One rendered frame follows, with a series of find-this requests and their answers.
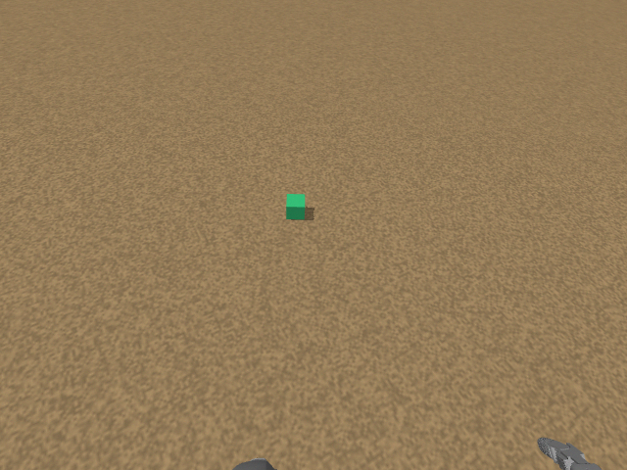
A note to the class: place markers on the cube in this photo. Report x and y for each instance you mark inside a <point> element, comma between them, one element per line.
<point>295,206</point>

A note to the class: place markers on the right robot hand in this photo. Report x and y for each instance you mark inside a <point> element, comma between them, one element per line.
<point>568,457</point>

